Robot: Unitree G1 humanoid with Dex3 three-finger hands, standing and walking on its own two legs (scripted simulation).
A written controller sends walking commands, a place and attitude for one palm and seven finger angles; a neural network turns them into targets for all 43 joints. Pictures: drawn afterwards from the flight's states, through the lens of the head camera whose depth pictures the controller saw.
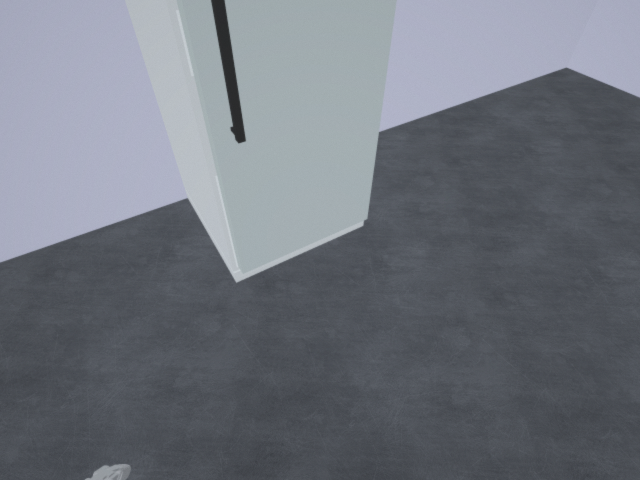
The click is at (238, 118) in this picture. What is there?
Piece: fridge door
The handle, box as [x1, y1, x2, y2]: [211, 0, 245, 142]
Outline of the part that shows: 211,0 233,126 230,128 235,135 235,139 238,142 244,141 245,138 224,0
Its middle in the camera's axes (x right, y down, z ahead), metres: -0.22 -0.40 +0.89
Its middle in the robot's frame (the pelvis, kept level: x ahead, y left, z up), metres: +0.93 +0.27 +0.10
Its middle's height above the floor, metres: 0.87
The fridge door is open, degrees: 0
